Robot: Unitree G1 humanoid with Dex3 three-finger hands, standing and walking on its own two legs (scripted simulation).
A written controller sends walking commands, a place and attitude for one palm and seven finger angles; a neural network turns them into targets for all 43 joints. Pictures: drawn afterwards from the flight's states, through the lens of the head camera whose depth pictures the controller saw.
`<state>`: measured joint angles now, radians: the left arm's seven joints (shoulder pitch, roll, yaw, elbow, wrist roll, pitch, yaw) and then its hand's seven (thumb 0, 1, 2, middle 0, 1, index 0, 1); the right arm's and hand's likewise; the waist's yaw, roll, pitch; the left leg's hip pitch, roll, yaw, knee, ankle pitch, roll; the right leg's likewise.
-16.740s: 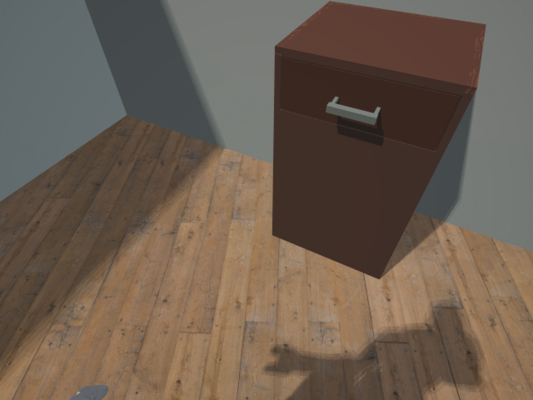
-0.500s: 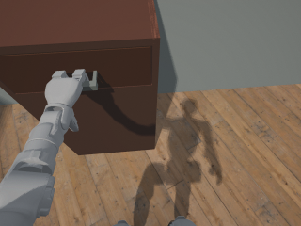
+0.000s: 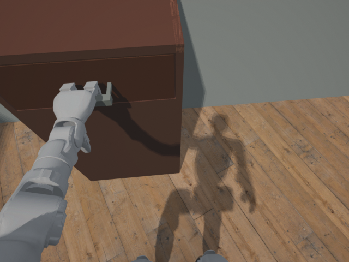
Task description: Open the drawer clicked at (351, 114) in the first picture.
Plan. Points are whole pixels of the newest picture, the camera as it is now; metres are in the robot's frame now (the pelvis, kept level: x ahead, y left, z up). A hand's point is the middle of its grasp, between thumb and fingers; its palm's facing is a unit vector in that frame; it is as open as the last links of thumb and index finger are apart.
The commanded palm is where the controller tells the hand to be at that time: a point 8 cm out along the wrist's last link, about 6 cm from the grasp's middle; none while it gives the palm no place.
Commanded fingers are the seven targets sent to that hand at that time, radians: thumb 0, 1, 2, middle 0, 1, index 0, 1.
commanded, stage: lower the fingers behind the handle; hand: left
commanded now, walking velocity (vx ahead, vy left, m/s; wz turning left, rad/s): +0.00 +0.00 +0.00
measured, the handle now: (85, 94) +0.52 +0.22 +0.03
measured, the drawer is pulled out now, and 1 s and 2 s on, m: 0.00 0.00 0.12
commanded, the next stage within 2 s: close the thumb around the handle in 0.02 s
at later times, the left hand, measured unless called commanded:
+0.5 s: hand (81, 117) +0.47 +0.23 +0.01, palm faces -0.07 -0.03 -1.00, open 9.8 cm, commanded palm +0.45 +0.23 +0.07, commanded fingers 0.00 0.62 0.78 -0.38 -1.32 -0.38 -1.32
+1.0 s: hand (82, 117) +0.46 +0.22 +0.01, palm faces -0.07 -0.02 -1.00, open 5.5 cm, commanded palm +0.43 +0.22 +0.07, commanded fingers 0.00 0.90 0.90 -0.40 -1.35 -0.40 -1.35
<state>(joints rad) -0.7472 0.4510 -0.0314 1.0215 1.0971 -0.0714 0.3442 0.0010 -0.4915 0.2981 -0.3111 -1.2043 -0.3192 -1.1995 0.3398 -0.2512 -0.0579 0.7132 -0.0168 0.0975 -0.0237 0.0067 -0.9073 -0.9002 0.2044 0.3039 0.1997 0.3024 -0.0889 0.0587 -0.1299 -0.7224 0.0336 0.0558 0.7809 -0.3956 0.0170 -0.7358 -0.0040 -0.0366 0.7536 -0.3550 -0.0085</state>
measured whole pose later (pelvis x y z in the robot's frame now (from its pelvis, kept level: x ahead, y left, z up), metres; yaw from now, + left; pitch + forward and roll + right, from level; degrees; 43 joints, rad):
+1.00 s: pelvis +0.01 +0.00 +0.00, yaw +0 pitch +19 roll -1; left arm -0.72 0.44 -0.03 0.99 1.09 -0.05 0.34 0.00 0.73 0.80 -0.37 -1.35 -0.41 -1.35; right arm 0.34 -0.25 -0.07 0.72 -0.02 0.10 -0.02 0.01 -0.91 -0.90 0.20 0.30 0.20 0.30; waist -0.08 0.06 -0.14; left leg -0.71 0.03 0.05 0.78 -0.40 0.02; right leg -0.72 0.00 -0.03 0.74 -0.36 -0.01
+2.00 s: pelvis +0.00 -0.01 +0.01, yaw +0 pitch +11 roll +0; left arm -0.22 0.35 -0.09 0.52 1.05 0.01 0.35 0.02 0.72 0.82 -0.35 -1.35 -0.42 -1.35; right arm 0.19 -0.24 -0.05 0.66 0.00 0.09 -0.04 0.01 -0.91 -0.90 0.20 0.30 0.20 0.30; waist 0.01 0.06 -0.11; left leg -0.50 0.03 0.06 0.67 -0.37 0.00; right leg -0.53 0.00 -0.03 0.69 -0.35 -0.02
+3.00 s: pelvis -0.01 -0.02 +0.01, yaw +0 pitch +8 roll +1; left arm 0.28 0.35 -0.08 0.06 1.05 0.00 0.38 0.01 0.70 0.80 -0.35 -1.35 -0.42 -1.35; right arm 0.09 -0.22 -0.03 0.64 -0.03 0.06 -0.04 0.01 -0.91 -0.90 0.20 0.30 0.20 0.30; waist 0.06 0.05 -0.08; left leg -0.45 0.03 0.06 0.70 -0.38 -0.01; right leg -0.49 0.00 -0.03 0.73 -0.37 -0.03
